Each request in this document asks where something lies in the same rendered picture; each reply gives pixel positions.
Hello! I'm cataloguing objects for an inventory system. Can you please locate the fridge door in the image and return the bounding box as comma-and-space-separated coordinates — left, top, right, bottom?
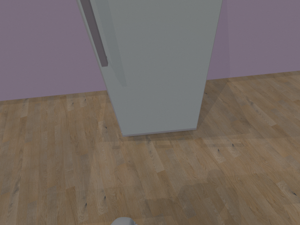
78, 0, 222, 135

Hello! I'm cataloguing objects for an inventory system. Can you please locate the handle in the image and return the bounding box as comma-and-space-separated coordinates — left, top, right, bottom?
80, 0, 108, 67

